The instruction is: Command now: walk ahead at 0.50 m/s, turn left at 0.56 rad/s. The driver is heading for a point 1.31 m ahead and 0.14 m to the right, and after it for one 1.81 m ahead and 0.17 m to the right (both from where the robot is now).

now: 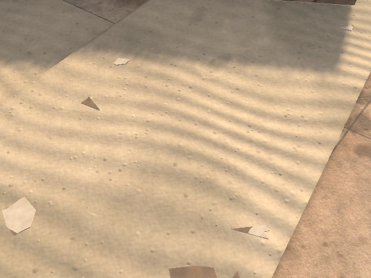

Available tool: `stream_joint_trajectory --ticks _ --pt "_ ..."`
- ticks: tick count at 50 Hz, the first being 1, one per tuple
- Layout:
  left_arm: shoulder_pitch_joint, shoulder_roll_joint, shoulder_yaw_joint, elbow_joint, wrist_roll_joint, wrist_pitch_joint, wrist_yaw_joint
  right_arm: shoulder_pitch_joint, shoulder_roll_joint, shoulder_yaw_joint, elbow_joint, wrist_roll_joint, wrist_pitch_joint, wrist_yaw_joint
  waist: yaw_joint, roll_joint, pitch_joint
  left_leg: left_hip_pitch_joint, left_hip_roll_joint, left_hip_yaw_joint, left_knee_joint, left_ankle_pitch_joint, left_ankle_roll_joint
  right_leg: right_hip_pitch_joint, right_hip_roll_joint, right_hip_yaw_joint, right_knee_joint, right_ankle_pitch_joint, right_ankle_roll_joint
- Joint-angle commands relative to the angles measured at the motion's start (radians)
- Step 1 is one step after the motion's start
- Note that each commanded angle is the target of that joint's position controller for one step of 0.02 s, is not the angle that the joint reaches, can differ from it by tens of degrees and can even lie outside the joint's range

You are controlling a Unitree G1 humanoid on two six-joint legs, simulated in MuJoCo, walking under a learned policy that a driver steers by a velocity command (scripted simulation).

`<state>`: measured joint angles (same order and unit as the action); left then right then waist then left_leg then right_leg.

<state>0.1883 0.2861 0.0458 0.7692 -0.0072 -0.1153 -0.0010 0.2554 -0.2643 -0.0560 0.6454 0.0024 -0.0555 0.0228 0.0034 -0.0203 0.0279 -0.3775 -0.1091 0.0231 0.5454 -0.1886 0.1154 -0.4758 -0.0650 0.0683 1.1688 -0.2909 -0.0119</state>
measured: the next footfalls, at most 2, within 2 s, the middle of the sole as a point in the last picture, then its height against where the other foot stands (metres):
right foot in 0.42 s outside the picture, level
left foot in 0.90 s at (178, 211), level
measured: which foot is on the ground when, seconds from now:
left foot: down 0.00-0.44, up 0.46-0.88, down 0.90-1.00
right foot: up 0.00-0.40, down 0.42-0.90, up 0.92-1.00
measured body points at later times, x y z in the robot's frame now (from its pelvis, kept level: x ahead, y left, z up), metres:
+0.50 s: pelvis +0.31 -0.05 +0.00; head +0.34 -0.05 +0.45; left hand +0.49 +0.21 -0.09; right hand +0.36 -0.33 -0.12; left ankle +0.13 +0.06 -0.64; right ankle +0.40 -0.13 -0.73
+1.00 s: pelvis +0.60 -0.03 +0.00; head +0.63 -0.03 +0.45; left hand +0.72 +0.24 -0.12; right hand +0.74 -0.32 -0.06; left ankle +0.69 +0.06 -0.73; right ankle +0.45 -0.12 -0.65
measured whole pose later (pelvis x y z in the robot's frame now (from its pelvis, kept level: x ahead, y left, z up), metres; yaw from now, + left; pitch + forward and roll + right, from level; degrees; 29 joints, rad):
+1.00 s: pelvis +0.60 -0.03 +0.00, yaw -16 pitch +2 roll +1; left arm 0.37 0.31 0.05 0.75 -0.03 -0.02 0.01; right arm 0.11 -0.27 -0.03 0.65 -0.01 -0.10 0.00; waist 0.04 -0.03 0.01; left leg -0.38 -0.04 0.00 0.50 -0.16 0.02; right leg -0.34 0.07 0.12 1.11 -0.44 -0.01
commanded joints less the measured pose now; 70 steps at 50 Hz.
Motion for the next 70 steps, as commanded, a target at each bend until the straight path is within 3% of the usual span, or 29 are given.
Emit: stream_joint_trajectory --ticks 1,6,10,14,18,20,21,22,23,24,26,29,33,39,42,44,45,46,47,48,49,51,56,59,64,66,68,69,70 --pt "0.041 0.086 0.030 -0.056 0.015 0.009 0.003 0.011 -0.111 -0.033 -0.065 0.010 -0.029 -0.011 0.028 0.046 -0.055 0.149 0.245 -0.372 -0.341 0.118 0.182 -0.148 -0.041 0.023 -0.077 0.066 0.023" --pt "-0.155 0.067 0.026 -0.108 0.019 0.012 0.006 0.118 -0.156 -0.045 -0.023 0.011 -0.016 -0.047 -0.028 0.070 -0.010 0.177 0.222 -0.343 -0.369 0.090 0.157 -0.241 -0.003 0.017 -0.324 0.306 0.077" --pt "-0.242 0.034 0.007 -0.116 0.010 0.006 -0.014 0.139 -0.145 -0.037 0.009 0.015 -0.016 -0.042 -0.076 0.092 0.005 0.181 0.210 -0.257 -0.373 0.055 0.109 -0.152 0.013 -0.030 -0.538 0.476 0.077" --pt "-0.321 0.051 0.005 -0.156 -0.007 -0.001 -0.037 0.199 -0.162 -0.038 0.060 0.011 -0.016 -0.039 -0.117 0.102 0.039 0.351 0.293 -0.265 -0.348 0.133 0.102 -0.201 0.014 -0.036 -0.631 0.438 0.029" --pt "-0.261 0.081 0.015 -0.158 -0.009 -0.008 -0.061 0.183 -0.183 -0.041 0.088 0.008 0.003 -0.048 -0.076 0.122 0.006 0.513 0.330 -0.208 -0.227 0.527 0.057 -0.153 0.052 -0.075 -0.695 0.251 -0.054" --pt "-0.062 0.135 0.045 -0.109 -0.004 -0.006 -0.054 0.147 -0.198 -0.038 0.084 0.000 0.013 -0.050 0.030 0.121 -0.134 0.483 0.277 -0.134 0.017 0.904 0.023 0.145 0.124 -0.132 -0.716 0.254 -0.113" --pt "0.111 0.178 0.058 -0.080 0.001 -0.002 -0.048 0.132 -0.185 -0.026 0.064 -0.013 0.011 -0.053 0.105 0.079 -0.261 0.302 0.254 -0.116 0.252 0.763 -0.003 0.452 0.017 0.004 -0.677 0.301 -0.174" --pt "0.214 0.273 0.084 -0.078 0.004 0.001 -0.046 0.240 -0.089 0.007 0.039 -0.024 -0.009 -0.040 0.067 -0.171 -0.402 -0.129 0.082 -0.053 0.661 0.161 -0.101 0.864 -0.235 0.473 -0.678 0.233 -0.360" --pt "0.241 0.192 0.067 -0.056 -0.019 0.003 -0.047 0.231 -0.104 0.015 0.042 -0.021 -0.033 -0.034 0.082 -0.185 -0.438 -0.304 0.032 -0.145 0.788 -0.324 -0.109 0.939 -0.282 0.733 -0.826 0.098 -0.383" --pt "0.184 0.142 0.052 -0.069 -0.020 0.010 -0.038 0.113 -0.165 0.002 0.013 0.013 -0.052 -0.024 0.097 -0.105 -0.288 -0.385 0.098 -0.182 0.826 -0.258 -0.094 0.824 -0.248 0.613 -0.854 0.024 -0.325" --pt "0.092 0.119 0.039 -0.092 -0.001 0.024 -0.030 -0.020 -0.158 0.006 -0.023 0.000 -0.077 -0.020 0.059 0.042 -0.097 -0.373 0.161 -0.140 0.720 -0.147 -0.090 0.536 -0.174 0.428 -0.911 0.167 -0.287" --pt "0.053 0.102 0.032 -0.109 0.001 0.026 -0.025 0.009 -0.136 0.003 -0.030 -0.024 -0.061 -0.024 -0.018 -0.020 -0.054 -0.285 0.199 -0.121 0.575 -0.100 -0.124 0.362 -0.094 0.313 -0.964 0.346 -0.283" --pt "0.087 0.151 0.046 -0.092 -0.011 0.027 -0.008 -0.105 -0.092 0.020 -0.063 -0.029 -0.047 -0.032 0.002 -0.035 -0.016 -0.250 0.172 -0.071 0.307 0.060 -0.171 0.225 -0.031 0.205 -0.980 0.436 -0.257" --pt "0.200 0.159 0.050 -0.051 -0.030 0.054 0.007 -0.303 -0.091 0.020 -0.100 -0.001 -0.064 -0.013 0.073 -0.062 -0.034 -0.110 0.095 -0.093 -0.020 0.274 -0.163 0.271 -0.024 0.268 -0.902 0.275 -0.187" --pt "0.193 0.162 0.054 -0.051 -0.025 0.072 0.019 -0.283 -0.131 0.001 -0.090 0.004 -0.074 -0.007 0.046 -0.084 -0.039 -0.074 0.101 -0.129 -0.089 0.183 -0.133 0.383 -0.064 0.356 -0.813 0.277 -0.162" --pt "0.164 0.139 0.048 -0.065 -0.016 0.081 0.017 -0.142 -0.169 -0.023 -0.055 -0.002 -0.082 -0.016 -0.032 -0.084 -0.111 0.152 0.118 -0.110 -0.146 0.160 -0.081 0.354 -0.016 0.335 -0.666 0.377 -0.124" --pt "0.152 0.089 0.029 -0.088 0.000 0.078 0.011 0.001 -0.212 -0.038 -0.040 -0.019 -0.083 -0.024 -0.096 -0.025 -0.251 0.412 0.253 -0.216 -0.098 0.133 -0.020 0.247 0.035 0.277 -0.437 0.286 -0.093" --pt "0.291 0.015 0.005 -0.105 -0.015 0.068 0.008 0.095 -0.279 -0.056 -0.018 -0.028 -0.066 -0.029 -0.062 0.241 -0.389 0.775 0.483 -0.595 -0.117 0.018 0.137 -0.097 0.180 0.131 -0.123 -0.154 -0.023" --pt "0.308 0.083 0.009 -0.107 -0.028 0.063 0.010 0.113 -0.223 -0.049 -0.007 -0.001 -0.055 -0.023 -0.065 0.305 -0.380 0.773 0.548 -0.806 -0.190 -0.212 0.166 -0.261 0.118 0.108 0.050 -0.303 -0.007" --pt "0.219 0.152 0.028 -0.108 -0.031 0.068 0.010 0.066 -0.155 -0.032 -0.019 0.000 -0.049 -0.027 -0.088 0.183 -0.233 0.642 0.503 -0.686 -0.223 -0.273 0.123 -0.310 0.072 0.111 0.115 -0.212 0.005" --pt "0.151 0.162 0.034 -0.122 -0.022 0.074 0.011 0.021 -0.132 -0.024 -0.021 -0.006 -0.044 -0.029 -0.080 0.108 -0.135 0.512 0.457 -0.546 -0.241 -0.190 0.088 -0.297 0.040 0.072 0.112 -0.135 0.015" --pt "0.100 0.130 0.037 -0.144 -0.011 0.076 0.005 -0.020 -0.101 -0.011 0.003 -0.017 -0.044 -0.026 -0.042 0.110 -0.033 0.331 0.378 -0.379 -0.301 -0.023 0.071 -0.247 -0.009 0.057 0.041 -0.057 0.019" --pt "0.062 0.046 0.012 -0.161 -0.004 0.082 -0.003 -0.014 -0.139 -0.026 0.063 -0.005 -0.065 -0.009 -0.013 0.102 -0.001 0.233 0.351 -0.211 -0.394 0.170 0.117 -0.199 -0.026 0.029 -0.163 0.035 0.028" --pt "-0.035 0.030 -0.003 -0.181 0.006 0.063 -0.017 0.000 -0.165 -0.029 0.090 0.012 -0.055 -0.008 -0.035 0.078 0.005 0.231 0.318 -0.140 -0.399 0.246 0.108 -0.151 -0.031 -0.017 -0.372 0.194 0.023" --pt "-0.191 0.054 -0.001 -0.226 -0.010 0.034 -0.036 0.105 -0.217 -0.037 0.144 0.030 -0.027 -0.011 -0.080 0.090 0.022 0.274 0.334 -0.166 -0.347 0.235 0.081 -0.046 0.024 -0.044 -0.596 0.261 0.022" --pt "-0.176 0.082 0.011 -0.228 -0.012 0.026 -0.039 0.116 -0.228 -0.040 0.157 0.033 -0.016 -0.016 -0.051 0.108 0.011 0.305 0.354 -0.199 -0.299 0.237 0.059 0.022 0.037 -0.038 -0.657 0.220 0.002" --pt "-0.017 0.135 0.043 -0.180 -0.004 0.023 -0.027 0.111 -0.209 -0.031 0.163 0.030 -0.010 -0.020 0.042 0.097 -0.081 0.256 0.294 -0.156 -0.118 0.376 0.013 0.299 0.059 -0.062 -0.725 0.220 -0.040" --pt "0.141 0.191 0.064 -0.157 0.013 0.026 -0.014 0.098 -0.157 -0.010 0.144 0.014 -0.016 -0.019 0.119 0.058 -0.209 0.115 0.240 -0.115 0.120 0.254 -0.027 0.559 -0.063 0.042 -0.687 0.239 -0.093" --pt "0.231 0.283 0.086 -0.147 0.030 0.041 -0.004 0.195 -0.047 0.024 0.114 0.008 -0.031 -0.019 0.105 -0.192 -0.367 -0.248 0.107 -0.022 0.487 -0.192 -0.103 0.904 -0.338 0.423 -0.718 0.135 -0.228"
